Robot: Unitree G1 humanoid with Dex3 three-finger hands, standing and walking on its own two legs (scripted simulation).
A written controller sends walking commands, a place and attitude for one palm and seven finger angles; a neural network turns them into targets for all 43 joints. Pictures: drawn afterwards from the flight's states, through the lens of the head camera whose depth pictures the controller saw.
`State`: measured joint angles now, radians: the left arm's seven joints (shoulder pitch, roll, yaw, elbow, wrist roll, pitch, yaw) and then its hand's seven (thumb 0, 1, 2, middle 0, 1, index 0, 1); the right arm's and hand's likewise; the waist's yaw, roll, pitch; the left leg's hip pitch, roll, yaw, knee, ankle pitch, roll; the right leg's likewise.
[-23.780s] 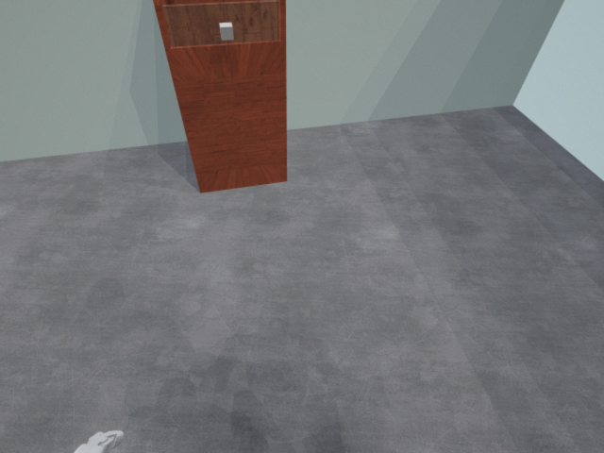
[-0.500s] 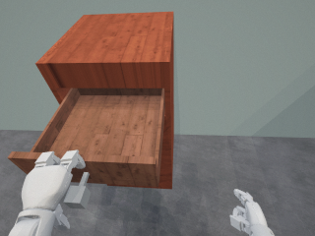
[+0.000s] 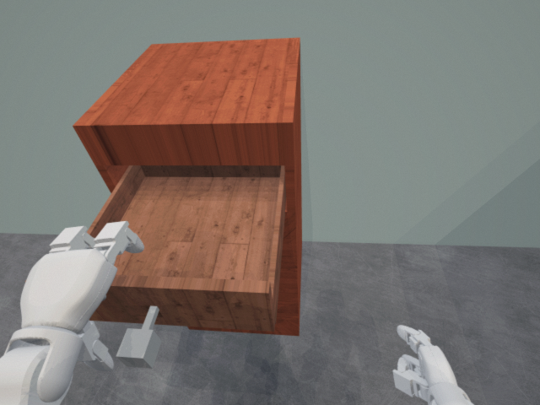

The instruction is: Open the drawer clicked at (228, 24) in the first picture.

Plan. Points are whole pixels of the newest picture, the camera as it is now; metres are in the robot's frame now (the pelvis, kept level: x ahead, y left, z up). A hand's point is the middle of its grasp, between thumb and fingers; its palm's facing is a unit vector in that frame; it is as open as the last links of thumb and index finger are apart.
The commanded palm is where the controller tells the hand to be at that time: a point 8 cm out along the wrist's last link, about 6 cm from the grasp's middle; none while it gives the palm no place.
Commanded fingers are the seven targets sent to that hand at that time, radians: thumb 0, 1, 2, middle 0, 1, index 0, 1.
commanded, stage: lift the hand off the handle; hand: left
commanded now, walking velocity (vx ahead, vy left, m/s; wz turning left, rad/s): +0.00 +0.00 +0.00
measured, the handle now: (145, 334) +0.20 +0.25 -0.01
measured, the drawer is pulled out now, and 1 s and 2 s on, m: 0.29 0.29 0.29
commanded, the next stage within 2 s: draw the hand back to the body in 0.22 s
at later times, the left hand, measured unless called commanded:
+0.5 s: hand (91, 305) +0.17 +0.24 +0.14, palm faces +0.12 -0.07 -0.99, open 13.9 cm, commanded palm +0.13 +0.24 +0.20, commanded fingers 0.00 -0.50 0.30 -0.30 -1.20 -0.30 -1.20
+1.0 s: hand (98, 311) +0.17 +0.23 +0.14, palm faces +0.23 -0.53 -0.82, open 13.8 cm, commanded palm +0.12 +0.26 +0.19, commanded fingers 0.00 -0.32 0.38 -0.29 -1.09 -0.29 -1.09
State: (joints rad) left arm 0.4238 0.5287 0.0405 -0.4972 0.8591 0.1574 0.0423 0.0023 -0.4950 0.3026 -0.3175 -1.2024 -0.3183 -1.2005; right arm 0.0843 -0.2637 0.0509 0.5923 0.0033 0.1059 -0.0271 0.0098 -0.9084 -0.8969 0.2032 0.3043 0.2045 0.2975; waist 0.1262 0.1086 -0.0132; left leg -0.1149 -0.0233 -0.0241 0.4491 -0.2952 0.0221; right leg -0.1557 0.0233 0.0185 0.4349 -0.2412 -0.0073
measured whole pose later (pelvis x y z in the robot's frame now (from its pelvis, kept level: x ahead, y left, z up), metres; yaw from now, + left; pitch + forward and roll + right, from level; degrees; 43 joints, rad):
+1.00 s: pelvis -0.02 -0.01 +0.00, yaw +1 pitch -4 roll +0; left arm 0.44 0.47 0.20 -0.46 0.35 -0.03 0.04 0.00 -0.49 0.31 -0.32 -1.20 -0.32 -1.19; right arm 0.10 -0.25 0.03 0.61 0.00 -0.01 -0.05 0.01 -0.91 -0.90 0.20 0.30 0.20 0.30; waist 0.10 0.10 0.05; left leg -0.12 -0.02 -0.04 0.46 -0.27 0.01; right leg -0.15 0.03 0.00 0.43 -0.21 -0.02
